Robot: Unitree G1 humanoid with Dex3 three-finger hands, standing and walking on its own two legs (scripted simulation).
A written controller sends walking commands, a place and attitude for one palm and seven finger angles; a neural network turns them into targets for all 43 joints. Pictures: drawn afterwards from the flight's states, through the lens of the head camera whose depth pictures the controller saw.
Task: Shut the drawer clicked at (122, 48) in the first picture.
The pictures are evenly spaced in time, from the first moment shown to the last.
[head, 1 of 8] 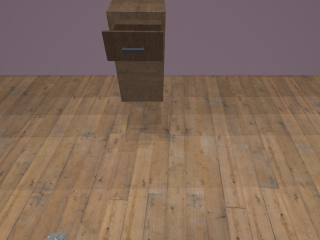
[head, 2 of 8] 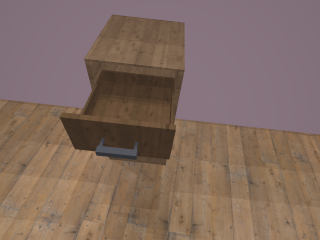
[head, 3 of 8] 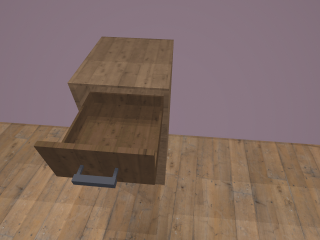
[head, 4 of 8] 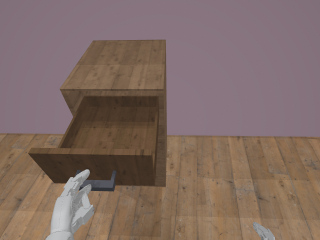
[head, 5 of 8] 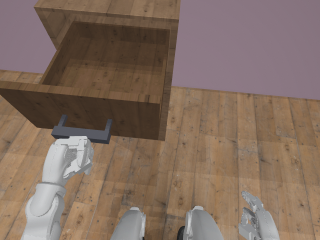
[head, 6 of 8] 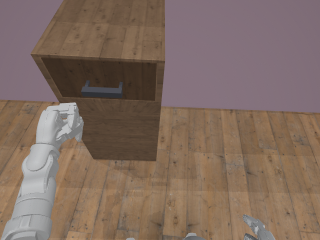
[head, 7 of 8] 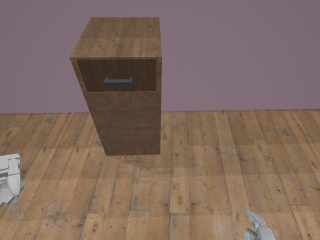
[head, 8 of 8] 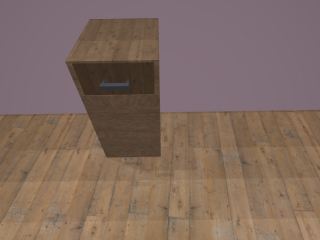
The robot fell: no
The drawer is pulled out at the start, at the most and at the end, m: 0.30 0.30 0.00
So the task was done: yes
